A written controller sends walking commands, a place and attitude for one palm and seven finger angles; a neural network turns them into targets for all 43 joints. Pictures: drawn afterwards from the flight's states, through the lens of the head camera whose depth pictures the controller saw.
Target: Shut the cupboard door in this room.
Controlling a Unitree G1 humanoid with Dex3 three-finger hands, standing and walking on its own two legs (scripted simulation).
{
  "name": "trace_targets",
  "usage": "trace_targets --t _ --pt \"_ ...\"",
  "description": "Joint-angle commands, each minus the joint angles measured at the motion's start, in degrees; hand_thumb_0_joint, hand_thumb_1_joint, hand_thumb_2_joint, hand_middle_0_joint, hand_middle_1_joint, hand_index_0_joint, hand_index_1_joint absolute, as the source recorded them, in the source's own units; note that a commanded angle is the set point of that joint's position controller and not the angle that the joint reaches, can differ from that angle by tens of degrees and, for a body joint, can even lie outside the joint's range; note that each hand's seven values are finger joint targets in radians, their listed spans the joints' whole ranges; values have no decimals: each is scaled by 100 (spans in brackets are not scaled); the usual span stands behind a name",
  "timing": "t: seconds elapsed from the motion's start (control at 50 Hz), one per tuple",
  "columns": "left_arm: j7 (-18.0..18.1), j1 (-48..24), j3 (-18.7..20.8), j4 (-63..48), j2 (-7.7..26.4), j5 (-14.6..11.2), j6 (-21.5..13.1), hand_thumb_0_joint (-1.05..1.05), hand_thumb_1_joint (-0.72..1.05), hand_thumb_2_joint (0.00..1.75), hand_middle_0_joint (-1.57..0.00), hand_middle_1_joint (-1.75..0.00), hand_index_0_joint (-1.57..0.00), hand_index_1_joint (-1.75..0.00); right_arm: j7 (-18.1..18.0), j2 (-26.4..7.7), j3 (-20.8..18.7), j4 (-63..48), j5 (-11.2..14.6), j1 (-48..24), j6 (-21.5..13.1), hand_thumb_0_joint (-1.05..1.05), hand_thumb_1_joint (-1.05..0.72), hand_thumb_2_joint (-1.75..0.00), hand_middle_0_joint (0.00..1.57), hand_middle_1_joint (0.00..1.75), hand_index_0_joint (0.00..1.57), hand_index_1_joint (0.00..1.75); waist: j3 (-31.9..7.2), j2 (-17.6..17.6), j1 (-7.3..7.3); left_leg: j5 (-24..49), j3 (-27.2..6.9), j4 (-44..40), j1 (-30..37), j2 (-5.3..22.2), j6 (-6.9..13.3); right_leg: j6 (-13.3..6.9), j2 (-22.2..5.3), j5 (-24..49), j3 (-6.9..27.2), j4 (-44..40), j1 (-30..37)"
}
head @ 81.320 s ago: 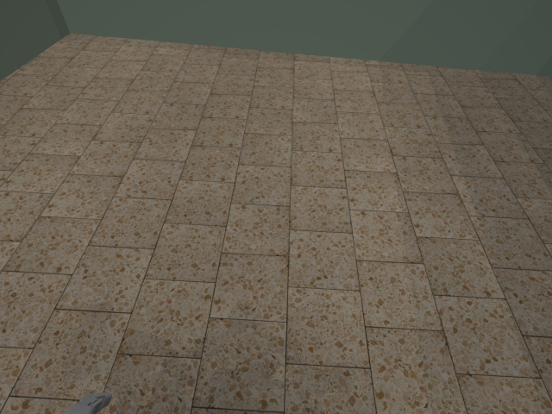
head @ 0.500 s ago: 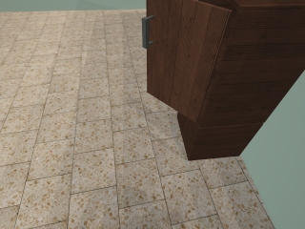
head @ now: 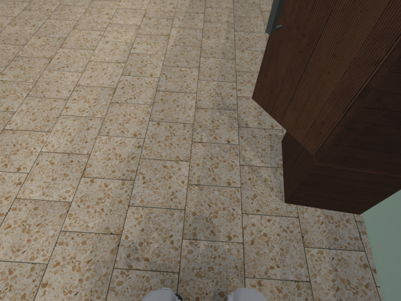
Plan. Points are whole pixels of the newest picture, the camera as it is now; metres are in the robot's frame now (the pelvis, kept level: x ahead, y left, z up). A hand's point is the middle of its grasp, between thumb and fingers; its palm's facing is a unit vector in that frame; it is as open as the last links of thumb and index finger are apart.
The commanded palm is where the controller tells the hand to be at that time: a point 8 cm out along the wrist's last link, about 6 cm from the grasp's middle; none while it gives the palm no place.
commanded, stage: walk to a spot facing it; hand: left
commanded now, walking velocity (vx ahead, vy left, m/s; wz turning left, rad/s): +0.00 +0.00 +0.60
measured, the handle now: (280, 10) +0.93 -0.22 +0.10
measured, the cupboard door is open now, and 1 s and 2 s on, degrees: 42 42 42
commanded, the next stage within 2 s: turn to face it in 1.78 s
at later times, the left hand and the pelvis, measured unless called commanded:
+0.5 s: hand out of the picture +0.00 +0.16 -0.14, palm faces +0.32 -0.91 -0.27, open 7.4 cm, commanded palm none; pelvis -0.01 -0.05 +0.01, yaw +20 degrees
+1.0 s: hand out of the picture +0.04 +0.23 -0.14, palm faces +0.54 -0.80 -0.28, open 7.4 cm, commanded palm none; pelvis +0.08 -0.01 +0.00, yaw +35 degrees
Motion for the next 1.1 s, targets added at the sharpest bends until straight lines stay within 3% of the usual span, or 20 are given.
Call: trace_targets --t 0.0,0.1,0.18,0.2,0.22,0.24,0.3,0.44,0.56,0.58,0.6,0.62,0.7,0.88,0.94,0.96,0.98,1.0,1.04,1.08 --pt "-9 -40 115 -589 410 -18 -230 0 90 90 -20 -30 -20 -30 -148 -1297 -356 -340 6 331 -117 0 -90 -90 20 30 20 30 -1103 467 -66 790 -2198 -1597 1213 1524 699 101 44 254 267 -249 -573" --pt "23 27 85 -723 375 -38 -199 0 90 90 -20 -30 -20 -30 -116 -1314 -418 -393 1 282 -34 0 -90 -90 20 30 20 30 -1156 881 -76 805 -2330 -1553 1013 1326 669 101 279 163 175 -1345 -31" --pt "50 857 190 -551 625 -47 -204 0 90 90 -20 -30 -20 -30 -65 -1182 -461 -622 68 -251 61 0 -90 -90 20 30 20 30 -1054 941 354 -453 -2092 -1346 -476 711 213 3 377 1003 34 -3311 1805" --pt "79 996 264 -568 934 23 -239 0 90 90 -20 -30 -20 -30 -31 -916 -448 -690 106 -260 87 0 -90 -90 20 30 20 30 -957 60 435 -1181 -1585 -539 -1237 168 -127 -265 -416 373 827 -4204 2277" --pt "114 814 349 -708 1466 115 -263 0 90 90 -20 -30 -20 -30 -11 -577 -433 -781 127 -217 73 0 -90 -90 20 30 20 30 -737 -1533 465 -1702 -478 1464 -1873 -579 -529 -961 -2091 -680 2851 -5116 1878" --pt "147 277 239 -829 1346 41 -240 0 90 90 -20 -30 -20 -30 26 -893 -486 -741 49 -316 90 0 -90 -90 20 30 20 30 -365 -1061 271 -1822 -645 2849 -1524 -141 -429 -1165 -2462 -523 2682 -5188 682" --pt "140 -472 134 -1001 790 26 -325 0 90 90 -20 -30 -20 -30 126 -733 -461 -540 38 121 154 0 -90 -90 20 30 20 30 -293 -853 -222 -1018 -423 3761 -1294 197 -483 -973 -1498 1184 1052 -4476 628" --pt "129 643 239 -681 997 45 -386 0 90 90 -20 -30 -20 -30 167 -488 -266 -808 118 -591 74 0 -90 -90 20 30 20 30 -798 -987 320 -1304 325 1632 -863 282 -603 -948 -1594 4534 26 -3482 2191" --pt "-17 600 328 -606 1117 15 -385 0 90 90 -20 -30 -20 -30 171 -718 -265 -758 103 -127 -100 0 -90 -90 20 30 20 30 -1019 -726 112 -808 626 -583 962 223 -346 -514 -1635 1682 -336 -3047 1395" --pt "-58 543 302 -673 920 -31 -346 0 90 90 -20 -30 -20 -30 153 -1120 -356 -632 79 324 -149 0 -90 -90 20 30 20 30 -1143 320 -187 -849 -307 -1333 1996 719 -85 -196 -1244 648 -765 -2000 336" --pt "-146 328 193 -963 466 -41 -335 0 90 90 -20 -30 -20 -30 100 -1811 -538 -518 -18 836 -167 0 -90 -90 20 30 20 30 -1122 2291 -489 -643 -2628 -1680 2880 2237 621 212 -347 -940 -1116 -362 -1523" --pt "-144 -548 104 -1266 531 45 -333 0 90 90 -20 -30 -20 -30 43 -1849 -549 -287 -7 1413 -164 0 -90 -90 20 30 20 30 -800 1705 -825 -284 -2970 -1887 2752 2586 1095 88 -306 -997 -405 303 -2187" --pt "-233 -412 188 -1027 584 41 -397 0 90 90 -20 -30 -20 -30 -57 -1275 -325 -550 10 464 -315 0 -90 -90 20 30 20 30 -249 1225 -226 -1004 -2030 -2073 1510 1759 747 81 -473 567 147 503 -1784" --pt "-347 -261 127 -984 441 -6 -428 0 90 90 -20 -30 -20 -30 -45 -1246 -335 -401 23 397 -404 0 -90 -90 20 30 20 30 -276 910 7 -751 -1485 -2047 941 1299 772 198 -24 1249 -222 -1870 -379" --pt "-326 560 207 -727 523 4 -498 0 90 90 -20 -30 -20 -30 -42 -1188 -332 -383 50 159 -382 0 -90 -90 20 30 20 30 -373 599 443 -993 -1363 -1365 -46 1074 586 144 225 1619 -316 -2677 1417" --pt "-289 1214 288 -543 815 30 -564 0 90 90 -20 -30 -20 -30 -16 -1042 -317 -403 94 81 -396 0 -90 -90 20 30 20 30 -572 -8 749 -1291 -1056 -525 -752 642 389 69 3 1214 25 -3173 2489" --pt "-204 1962 434 -395 1421 116 -652 0 90 90 -20 -30 -20 -30 9 -572 -230 -487 162 260 -439 0 -90 -90 20 30 20 30 -1139 -1690 1053 -1824 -230 1631 -1611 -125 63 -346 -1553 -561 1904 -4175 3493" --pt "-133 1996 420 -420 1588 49 -591 0 90 90 -20 -30 -20 -30 11 -532 -235 -642 144 237 -419 0 -90 -90 20 30 20 30 -1067 -2122 932 -2258 -355 3252 -1934 -187 46 -664 -2481 -1840 3625 -5227 2889" --pt "-73 996 320 -628 1097 34 -626 0 90 90 -20 -30 -20 -30 55 -620 -287 -475 43 341 -377 0 -90 -90 20 30 20 30 -436 -1608 396 -1147 -637 4190 -2009 335 21 -625 -2278 -2257 3294 -5460 1607" --pt "-58 492 168 -673 537 29 -666 0 90 90 -20 -30 -20 -30 125 -499 -280 -219 20 414 -298 0 -90 -90 20 30 20 30 -358 -882 59 -291 -462 4149 -1516 656 -112 -430 -1779 -495 1362 -5133 1051"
